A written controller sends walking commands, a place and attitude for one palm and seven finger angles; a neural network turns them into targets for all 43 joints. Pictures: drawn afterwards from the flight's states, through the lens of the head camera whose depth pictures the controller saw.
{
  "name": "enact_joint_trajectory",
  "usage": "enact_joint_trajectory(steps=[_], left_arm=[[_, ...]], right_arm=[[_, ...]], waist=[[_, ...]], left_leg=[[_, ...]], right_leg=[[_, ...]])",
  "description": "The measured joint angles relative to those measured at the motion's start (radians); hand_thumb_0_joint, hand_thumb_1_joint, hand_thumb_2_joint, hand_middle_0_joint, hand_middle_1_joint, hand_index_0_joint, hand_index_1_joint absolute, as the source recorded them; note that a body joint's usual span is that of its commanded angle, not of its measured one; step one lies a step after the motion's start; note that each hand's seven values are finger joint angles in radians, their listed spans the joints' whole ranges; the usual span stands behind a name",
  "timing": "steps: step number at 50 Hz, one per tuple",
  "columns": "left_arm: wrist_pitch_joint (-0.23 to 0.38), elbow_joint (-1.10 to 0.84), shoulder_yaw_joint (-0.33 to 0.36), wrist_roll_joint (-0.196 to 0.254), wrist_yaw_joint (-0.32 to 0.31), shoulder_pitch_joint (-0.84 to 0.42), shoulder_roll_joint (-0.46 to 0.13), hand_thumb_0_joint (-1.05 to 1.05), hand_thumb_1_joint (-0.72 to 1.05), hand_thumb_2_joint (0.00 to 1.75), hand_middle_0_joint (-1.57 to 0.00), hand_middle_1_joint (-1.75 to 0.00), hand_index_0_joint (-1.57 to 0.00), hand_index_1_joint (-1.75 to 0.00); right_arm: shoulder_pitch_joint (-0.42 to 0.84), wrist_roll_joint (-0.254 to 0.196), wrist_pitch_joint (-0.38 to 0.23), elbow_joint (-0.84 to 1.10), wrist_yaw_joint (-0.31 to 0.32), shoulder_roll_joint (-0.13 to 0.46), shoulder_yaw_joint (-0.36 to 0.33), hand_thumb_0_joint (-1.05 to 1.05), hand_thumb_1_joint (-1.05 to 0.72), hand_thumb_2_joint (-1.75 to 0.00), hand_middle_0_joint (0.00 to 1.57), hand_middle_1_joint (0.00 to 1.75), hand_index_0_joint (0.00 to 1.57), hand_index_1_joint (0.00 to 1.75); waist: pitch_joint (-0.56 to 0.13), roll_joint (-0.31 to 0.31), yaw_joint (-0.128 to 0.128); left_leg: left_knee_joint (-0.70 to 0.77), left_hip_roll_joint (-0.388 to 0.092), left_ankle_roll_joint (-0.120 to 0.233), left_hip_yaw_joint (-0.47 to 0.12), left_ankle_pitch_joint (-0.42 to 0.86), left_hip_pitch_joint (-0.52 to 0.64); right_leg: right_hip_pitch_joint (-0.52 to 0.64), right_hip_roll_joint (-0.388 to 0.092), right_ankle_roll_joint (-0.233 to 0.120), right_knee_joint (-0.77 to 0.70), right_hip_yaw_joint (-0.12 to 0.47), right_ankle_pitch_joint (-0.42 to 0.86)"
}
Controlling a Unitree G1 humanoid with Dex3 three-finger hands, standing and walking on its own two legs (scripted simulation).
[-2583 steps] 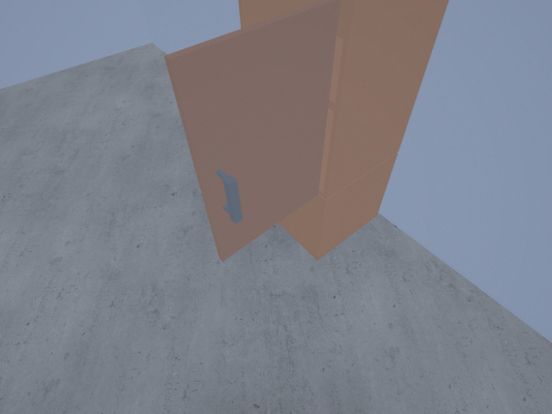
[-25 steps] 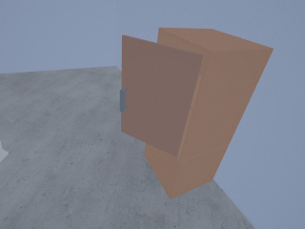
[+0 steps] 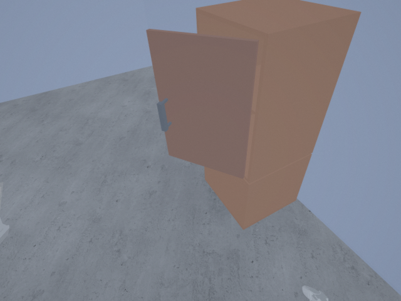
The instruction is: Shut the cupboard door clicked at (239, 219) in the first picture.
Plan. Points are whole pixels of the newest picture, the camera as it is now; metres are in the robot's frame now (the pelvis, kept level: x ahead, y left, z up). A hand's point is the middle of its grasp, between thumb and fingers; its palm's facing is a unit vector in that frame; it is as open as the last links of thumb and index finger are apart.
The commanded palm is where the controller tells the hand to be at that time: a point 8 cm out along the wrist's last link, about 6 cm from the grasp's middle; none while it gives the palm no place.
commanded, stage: let the arm hang, fingers relaxed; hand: left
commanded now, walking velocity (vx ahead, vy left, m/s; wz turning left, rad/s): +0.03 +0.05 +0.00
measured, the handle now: (165, 114) +0.85 +0.23 -0.08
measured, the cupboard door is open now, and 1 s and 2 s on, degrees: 35 35 35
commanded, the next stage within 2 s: look to check the result in 1.20 s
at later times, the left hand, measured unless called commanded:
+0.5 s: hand out of the picture +0.03 +0.21 -0.17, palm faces +0.12 -0.97 -0.22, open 7.0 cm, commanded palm none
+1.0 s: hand out of the picture -0.05 +0.19 -0.18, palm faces +0.09 -0.99 -0.13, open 7.4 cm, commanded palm none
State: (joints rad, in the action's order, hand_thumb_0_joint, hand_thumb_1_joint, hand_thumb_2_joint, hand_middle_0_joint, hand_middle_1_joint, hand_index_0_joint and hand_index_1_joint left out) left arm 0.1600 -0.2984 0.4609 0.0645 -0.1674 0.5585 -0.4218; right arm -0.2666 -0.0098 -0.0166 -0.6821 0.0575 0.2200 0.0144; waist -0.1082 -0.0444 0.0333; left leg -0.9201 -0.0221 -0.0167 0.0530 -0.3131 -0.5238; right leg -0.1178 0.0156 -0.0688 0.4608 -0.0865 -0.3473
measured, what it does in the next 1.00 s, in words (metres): steps on the spot: left foot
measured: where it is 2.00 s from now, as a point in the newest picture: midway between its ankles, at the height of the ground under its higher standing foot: outside the picture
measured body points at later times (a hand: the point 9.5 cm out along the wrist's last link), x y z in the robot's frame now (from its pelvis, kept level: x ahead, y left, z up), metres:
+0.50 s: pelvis +0.00 +0.01 -0.01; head +0.02 +0.02 +0.44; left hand +0.02 +0.26 -0.16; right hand +0.07 -0.21 -0.16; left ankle +0.06 +0.14 -0.74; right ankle -0.04 -0.08 -0.74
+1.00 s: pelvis +0.01 +0.05 +0.00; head +0.00 +0.06 +0.45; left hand -0.05 +0.24 -0.17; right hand +0.00 -0.17 -0.16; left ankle +0.06 +0.14 -0.74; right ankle -0.04 -0.08 -0.74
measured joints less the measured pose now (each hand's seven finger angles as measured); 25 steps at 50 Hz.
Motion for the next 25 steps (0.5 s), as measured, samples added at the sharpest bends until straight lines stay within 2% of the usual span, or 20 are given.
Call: enact_joint_trajectory(steps=[3, 5, 7, 8, 9, 10, 11, 13, 14, 15, 17, 18, 21, 23, 25], left_arm=[[-0.034, 0.11, -0.062, -0.011, -0.016, -0.084, 0.093, 0.01, 0.89, 0.9, -0.2, -0.3, -0.2, -0.3], [-0.044, 0.108, -0.118, -0.021, -0.021, -0.135, 0.142, 0.01, 0.9, 0.9, -0.2, -0.3, -0.2, -0.3], [-0.035, 0.19, -0.197, -0.061, 0.029, -0.194, 0.15, 0.01, 0.9, 0.9, -0.19, -0.3, -0.2, -0.3], [-0.056, 0.261, -0.243, -0.073, 0.062, -0.217, 0.15, 0.01, 0.9, 0.9, -0.19, -0.3, -0.19, -0.3], [-0.086, 0.338, -0.289, -0.078, 0.091, -0.232, 0.152, 0.01, 0.9, 0.9, -0.19, -0.3, -0.19, -0.3], [-0.116, 0.418, -0.333, -0.08, 0.113, -0.241, 0.158, 0.0, 0.9, 0.9, -0.19, -0.3, -0.19, -0.3], [-0.145, 0.51, -0.372, -0.081, 0.128, -0.253, 0.163, 0.0, 0.9, 0.9, -0.19, -0.3, -0.19, -0.3], [-0.195, 0.691, -0.432, -0.083, 0.143, -0.279, 0.179, 0.0, 0.91, 0.9, -0.19, -0.3, -0.19, -0.3], [-0.215, 0.77, -0.454, -0.082, 0.149, -0.288, 0.192, 0.01, 0.91, 0.9, -0.19, -0.3, -0.19, -0.3], [-0.228, 0.844, -0.472, -0.081, 0.156, -0.295, 0.209, 0.01, 0.91, 0.9, -0.19, -0.3, -0.19, -0.3], [-0.237, 0.972, -0.495, -0.076, 0.166, -0.298, 0.257, 0.01, 0.91, 0.9, -0.2, -0.3, -0.2, -0.3], [-0.217, 0.994, -0.469, -0.058, 0.156, -0.29, 0.271, -0.02, 0.94, 0.9, -0.2, -0.3, -0.2, -0.3], [-0.176, 1.062, -0.453, -0.071, 0.148, -0.275, 0.245, -0.06, 0.99, 0.9, -0.21, -0.3, -0.21, -0.3], [-0.171, 1.117, -0.452, -0.077, 0.146, -0.262, 0.23, -0.06, 0.99, 0.9, -0.21, -0.3, -0.21, -0.3], [-0.173, 1.177, -0.451, -0.077, 0.141, -0.248, 0.22, -0.05, 0.98, 0.9, -0.2, -0.3, -0.2, -0.3]], right_arm=[[-0.026, -0.005, -0.013, -0.018, 0.018, 0.031, -0.014, 0.02, -0.9, -0.9, 0.2, 0.3, 0.21, 0.3], [-0.028, -0.004, -0.029, -0.028, 0.031, 0.045, -0.022, 0.02, -0.9, -0.9, 0.2, 0.3, 0.21, 0.3], [-0.012, 0.01, -0.032, -0.042, -0.009, 0.065, -0.036, 0.02, -0.9, -0.9, 0.2, 0.3, 0.21, 0.3], [0.002, 0.017, -0.019, -0.038, -0.027, 0.078, -0.038, 0.02, -0.9, -0.9, 0.2, 0.3, 0.2, 0.3], [0.015, 0.023, -0.008, -0.029, -0.041, 0.092, -0.038, 0.02, -0.9, -0.9, 0.2, 0.3, 0.2, 0.3], [0.029, 0.028, -0.003, -0.018, -0.05, 0.105, -0.038, 0.02, -0.9, -0.9, 0.2, 0.3, 0.2, 0.3], [0.047, 0.032, 0.0, -0.017, -0.055, 0.104, -0.037, 0.02, -0.9, -0.9, 0.2, 0.3, 0.2, 0.3], [0.081, 0.042, 0.008, -0.024, -0.056, 0.078, -0.026, 0.01, -0.9, -0.9, 0.2, 0.29, 0.2, 0.3], [0.089, 0.045, 0.011, -0.028, -0.055, 0.062, -0.016, 0.01, -0.91, -0.9, 0.2, 0.29, 0.2, 0.3], [0.092, 0.045, 0.013, -0.034, -0.054, 0.047, -0.007, 0.01, -0.91, -0.9, 0.2, 0.29, 0.2, 0.3], [0.082, 0.04, 0.025, -0.071, -0.052, 0.027, 0.001, 0.01, -0.91, -0.9, 0.2, 0.29, 0.2, 0.3], [0.065, 0.035, 0.036, -0.094, -0.051, 0.013, 0.002, 0.01, -0.91, -0.9, 0.2, 0.29, 0.2, 0.3], [0.025, 0.036, 0.068, -0.18, -0.053, -0.027, 0.005, 0.01, -0.91, -0.9, 0.2, 0.29, 0.2, 0.3], [0.01, 0.035, 0.072, -0.224, -0.053, -0.043, 0.002, 0.01, -0.91, -0.9, 0.2, 0.29, 0.2, 0.3], [0.004, 0.031, 0.067, -0.264, -0.042, -0.05, -0.007, 0.01, -0.92, -0.9, 0.2, 0.3, 0.21, 0.3]], waist=[[0.005, 0.012, 0.009], [0.032, 0.027, 0.012], [0.057, 0.044, 0.0], [0.068, 0.045, -0.006], [0.079, 0.036, -0.014], [0.086, 0.02, -0.025], [0.094, 0.021, -0.042], [0.124, 0.06, -0.063], [0.14, 0.083, -0.072], [0.157, 0.097, -0.08], [0.184, 0.084, -0.087], [0.181, 0.078, -0.082], [0.161, 0.079, -0.045], [0.155, 0.066, -0.034], [0.153, 0.055, -0.033]], left_leg=[[0.012, -0.016, 0.007, 0.009, 0.037, 0.02], [0.07, -0.028, 0.018, 0.018, 0.053, 0.047], [0.14, -0.028, 0.017, 0.049, 0.022, 0.066], [0.186, -0.018, 0.021, 0.048, 0.055, 0.083], [0.23, -0.014, 0.03, 0.042, 0.162, 0.105], [0.254, -0.019, 0.042, 0.035, 0.218, 0.118], [0.24, -0.016, 0.045, 0.037, 0.157, 0.111], [0.214, -0.001, 0.047, 0.062, 0.051, 0.105], [0.209, 0.006, 0.046, 0.072, 0.037, 0.101], [0.21, 0.008, 0.038, 0.074, 0.041, 0.101], [0.221, -0.005, 0.028, 0.047, 0.059, 0.108], [0.237, -0.01, 0.024, 0.03, 0.068, 0.109], [0.291, -0.008, 0.011, 0.0, 0.063, 0.127], [0.332, -0.013, 0.012, -0.007, 0.125, 0.149], [0.352, -0.015, 0.018, -0.003, 0.127, 0.173]], right_leg=[[0.037, -0.018, 0.011, -0.012, -0.019, -0.011], [0.054, -0.021, 0.015, -0.007, -0.044, -0.021], [0.037, -0.037, 0.019, 0.038, -0.072, -0.047], [0.017, -0.045, 0.023, 0.078, -0.08, -0.066], [-0.008, -0.048, 0.028, 0.129, -0.082, -0.089], [-0.044, -0.045, 0.037, 0.196, -0.081, -0.112], [-0.086, -0.05, 0.048, 0.269, -0.064, -0.132], [-0.147, -0.055, 0.066, 0.355, 0.008, -0.207], [-0.164, -0.056, 0.071, 0.356, 0.035, -0.22], [-0.168, -0.055, 0.068, 0.346, 0.044, -0.172], [-0.141, -0.034, 0.043, 0.306, 0.019, -0.126], [-0.126, -0.024, 0.031, 0.27, 0.002, -0.114], [-0.089, -0.008, 0.016, 0.174, -0.015, -0.074], [-0.064, 0.003, 0.017, 0.129, -0.015, -0.051], [-0.036, 0.006, 0.024, 0.092, -0.01, -0.035]])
